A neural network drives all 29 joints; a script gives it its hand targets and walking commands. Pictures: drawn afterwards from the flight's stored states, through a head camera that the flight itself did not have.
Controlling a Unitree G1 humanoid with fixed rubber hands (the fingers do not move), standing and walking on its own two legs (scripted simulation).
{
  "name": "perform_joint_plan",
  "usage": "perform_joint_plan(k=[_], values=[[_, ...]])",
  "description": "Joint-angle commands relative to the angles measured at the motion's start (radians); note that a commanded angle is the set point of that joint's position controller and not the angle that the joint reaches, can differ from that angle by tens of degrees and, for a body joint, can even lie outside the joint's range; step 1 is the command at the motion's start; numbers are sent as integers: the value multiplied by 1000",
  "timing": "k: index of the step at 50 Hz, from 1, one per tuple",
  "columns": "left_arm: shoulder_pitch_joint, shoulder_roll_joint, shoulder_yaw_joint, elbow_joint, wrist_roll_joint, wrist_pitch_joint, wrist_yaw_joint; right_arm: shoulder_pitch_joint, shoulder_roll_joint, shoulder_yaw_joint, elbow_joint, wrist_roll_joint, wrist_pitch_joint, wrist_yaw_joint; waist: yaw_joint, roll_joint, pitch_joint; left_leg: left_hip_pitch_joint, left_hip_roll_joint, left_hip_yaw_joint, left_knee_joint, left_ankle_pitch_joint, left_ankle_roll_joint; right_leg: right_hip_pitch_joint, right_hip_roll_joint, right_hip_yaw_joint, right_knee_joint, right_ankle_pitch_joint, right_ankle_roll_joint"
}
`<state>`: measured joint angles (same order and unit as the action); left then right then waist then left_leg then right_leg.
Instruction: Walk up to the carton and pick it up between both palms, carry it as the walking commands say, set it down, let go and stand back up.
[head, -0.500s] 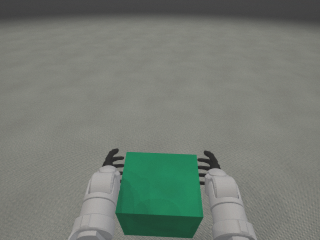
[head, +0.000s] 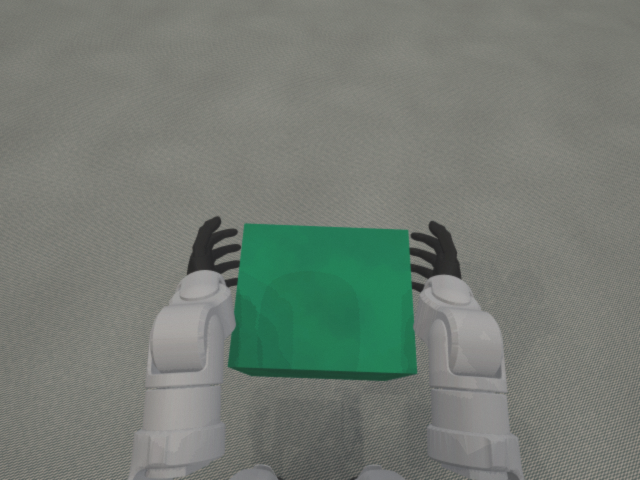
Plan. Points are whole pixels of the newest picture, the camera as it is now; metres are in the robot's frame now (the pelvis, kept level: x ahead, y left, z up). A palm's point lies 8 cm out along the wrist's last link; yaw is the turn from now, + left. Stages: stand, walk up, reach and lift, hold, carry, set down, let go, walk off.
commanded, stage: carry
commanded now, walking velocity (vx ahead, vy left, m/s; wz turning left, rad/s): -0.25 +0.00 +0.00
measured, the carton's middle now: (322, 310) +0.33 +0.00 -0.01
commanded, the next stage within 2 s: none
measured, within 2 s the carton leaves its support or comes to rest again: neither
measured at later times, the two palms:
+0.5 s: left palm (155, 464) +0.13 +0.14 +0.10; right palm (488, 476) +0.13 -0.14 +0.09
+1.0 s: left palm out of the picture -0.08 +0.21 +0.09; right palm out of the picture -0.07 -0.07 +0.10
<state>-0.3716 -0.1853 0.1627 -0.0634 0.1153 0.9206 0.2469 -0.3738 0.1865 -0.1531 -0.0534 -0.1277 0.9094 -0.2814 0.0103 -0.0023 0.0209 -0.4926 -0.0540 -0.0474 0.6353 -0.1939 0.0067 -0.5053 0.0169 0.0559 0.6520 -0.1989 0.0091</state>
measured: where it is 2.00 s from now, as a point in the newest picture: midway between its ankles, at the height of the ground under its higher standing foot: outside the picture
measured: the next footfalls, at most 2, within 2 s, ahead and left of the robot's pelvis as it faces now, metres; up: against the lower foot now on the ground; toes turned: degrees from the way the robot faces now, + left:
right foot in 0.44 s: -0.09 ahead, -0.09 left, +0.00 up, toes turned -6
left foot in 0.84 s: -0.28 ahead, +0.16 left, +0.00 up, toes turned +6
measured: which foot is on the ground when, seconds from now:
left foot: down 0.00-0.48, up 0.50-0.82, down 0.84-1.00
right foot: down 0.00-0.22, up 0.24-0.42, down 0.44-0.86, up 0.88-1.00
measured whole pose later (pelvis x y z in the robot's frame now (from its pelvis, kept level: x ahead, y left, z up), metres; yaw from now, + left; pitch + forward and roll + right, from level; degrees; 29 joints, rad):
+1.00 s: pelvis -0.34 +0.05 +0.01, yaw +1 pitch +2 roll -1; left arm -0.17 -0.14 0.04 -0.36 0.06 1.25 0.27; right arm -0.16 0.14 0.00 -0.35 -0.08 1.25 -0.26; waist 0.03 -0.01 -0.03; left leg -0.36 0.04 0.08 0.59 -0.27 0.03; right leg -0.64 -0.03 -0.05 1.10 -0.40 0.03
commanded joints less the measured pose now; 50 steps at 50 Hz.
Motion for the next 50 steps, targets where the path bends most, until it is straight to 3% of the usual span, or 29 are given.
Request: perform_joint_plan(k=[1, 2, 4, 5, 9, 10, 11, 12, 13, 14, 17, 19, 21, 22, 23, 24, 25, 26, 27, 30, 34, 37, 39, 41, 42, 43, 44, 46, 50], values=[[-370, -1044, -717, -236, -375, 115, -316, -324, 1035, 704, -228, 363, 123, 333, -2, 6, -580, 199, 188, -112, -5, 291, 64, 218, -125, 61, -19, 246, -41], [-360, -1037, -709, -267, -384, 136, -303, -315, 1030, 700, -265, 368, 143, 319, -1, -44, -570, 150, 142, -70, 46, 179, 46, 222, -168, 115, -59, 280, -69], [-307, -1043, -695, -282, -386, 175, -284, -330, 1017, 703, -355, 380, 182, 299, -1, -256, -546, 77, 20, 64, 185, -192, 6, 211, -309, 248, -162, 393, -165], [-278, -1041, -692, -294, -381, 192, -274, -326, 1016, 707, -376, 386, 199, 291, -3, -278, -552, 92, 37, 74, 166, -236, 8, 209, -334, 240, -166, 435, -177], [-232, -1028, -681, -366, -366, 237, -237, -328, 1021, 704, -456, 427, 243, 283, -8, -94, -525, 250, 69, 38, -79, -60, 45, 83, -207, 93, -74, 256, -86], [-229, -1019, -685, -385, -364, 245, -228, -303, 1000, 684, -448, 423, 252, 282, -10, 25, -493, 270, 142, -64, -169, -59, 75, -17, -138, 33, -8, 38, -52], [-218, -1005, -686, -399, -359, 253, -222, -280, 977, 671, -438, 419, 258, 282, -13, 275, -468, 252, 357, -292, -285, -17, 150, -122, -27, -98, 207, -227, -10], [-228, -983, -686, -391, -357, 266, -218, -262, 965, 655, -420, 414, 270, 280, -20, 319, -437, 105, 478, -333, -372, -104, 217, -65, 1, -136, 467, -355, 8], [-217, -985, -679, -377, -355, 273, -215, -263, 964, 652, -431, 408, 282, 279, -14, 206, -403, 41, 440, -262, -377, -196, 206, -28, -28, -102, 542, -302, 9], [-202, -988, -672, -368, -357, 280, -218, -253, 964, 654, -430, 401, 291, 277, -2, 123, -387, 19, 381, -175, -346, -151, 168, -20, -37, -100, 554, -257, -4], [-229, -1022, -690, -370, -400, 288, -227, -240, 962, 629, -439, 386, 293, 263, 6, 148, -405, 61, 309, -64, -325, -79, 96, 61, -21, -131, 319, -228, -8], [-259, -1044, -710, -403, -427, 286, -230, -240, 977, 628, -469, 381, 287, 254, -7, 203, -442, 151, 333, -103, -340, -68, 93, 121, -10, -135, 100, -264, -21], [-218, -1036, -690, -378, -425, 292, -231, -210, 961, 628, -462, 361, 290, 237, -1, 153, -473, 190, 273, -28, -263, -11, 38, 265, -12, -165, -246, -200, -22], [-192, -1026, -677, -364, -423, 295, -233, -185, 944, 625, -449, 352, 293, 234, -2, 41, -465, 110, 226, 8, -169, -10, 1, 346, -105, -43, -324, -148, -33], [-154, -1005, -658, -329, -403, 297, -237, -182, 932, 634, -454, 342, 295, 231, 2, -191, -449, -62, 132, 72, -7, -95, -48, 403, -307, 223, -364, -18, -99], [-171, -1016, -657, -336, -396, 287, -240, -234, 938, 657, -490, 356, 301, 242, 10, -361, -403, -112, 106, 132, 269, -270, -65, 221, -503, 331, -355, 129, -225], [-188, -1020, -648, -354, -385, 290, -239, -293, 961, 668, -492, 375, 302, 249, 7, -239, -321, -115, 118, 52, 506, -283, -54, 98, -483, 273, -388, 150, -263], [-202, -1038, -650, -388, -391, 290, -245, -302, 999, 688, -483, 387, 296, 248, -1, -110, -308, -113, 108, 39, 567, -217, -49, 126, -412, 157, -359, 176, -227], [-207, -1030, -654, -406, -386, 287, -246, -293, 1006, 700, -485, 391, 290, 251, -8, -52, -332, -117, 100, 36, 566, -163, -42, 176, -345, 64, -306, 258, -188], [-210, -1004, -653, -462, -391, 270, -241, -255, 1023, 718, -502, 420, 280, 253, -18, -120, -410, -142, 80, 103, 456, -174, -57, 396, -274, -27, -173, 635, -118], [-105, -920, -613, -417, -344, 290, -221, -230, 959, 720, -477, 421, 308, 237, 4, -198, -458, -40, 40, 133, 254, -270, -62, 440, -301, 47, -226, 472, -136], [-43, -892, -584, -356, -309, 307, -211, -208, 922, 709, -446, 415, 330, 239, 10, -253, -480, 63, 28, 144, 39, -304, -55, 462, -317, 78, -245, 470, -134], [-81, -907, -599, -356, -318, 308, -209, -206, 931, 696, -426, 405, 337, 246, -5, -233, -479, 178, 46, 161, -193, -178, -56, 425, -298, 58, -213, 420, -103], [-103, -930, -617, -348, -327, 307, -212, -212, 933, 676, -417, 397, 335, 255, -7, -105, -427, 331, 145, 72, -315, -97, -46, 229, -236, 7, -141, 192, -49], [-114, -930, -627, -349, -326, 306, -213, -222, 929, 665, -416, 394, 332, 261, -3, 29, -389, 385, 260, -27, -330, 18, -12, 79, -187, -54, -78, -31, -22], [-170, -947, -672, -395, -354, 306, -223, -209, 953, 652, -398, 385, 317, 267, -22, 281, -325, 282, 422, -159, -291, 225, 86, -51, -94, -186, 77, -210, 22], [-279, -967, -705, -450, -388, 299, -237, -247, 991, 657, -428, 392, 304, 273, -35, 300, -271, 111, 461, -166, -313, 257, 166, -14, -78, -152, 333, -304, 21], [-310, -1049, -723, -454, -410, 278, -246, -300, 1033, 667, -490, 405, 284, 286, -18, 126, -258, 122, 391, -50, -262, 262, 151, -64, -52, -57, 542, -258, 24], [-276, -1051, -773, -472, -447, 271, -244, -198, 978, 623, -497, 372, 261, 271, -3, 195, -403, 350, 315, 40, -116, 627, 126, -112, -35, -91, 496, -234, 43]])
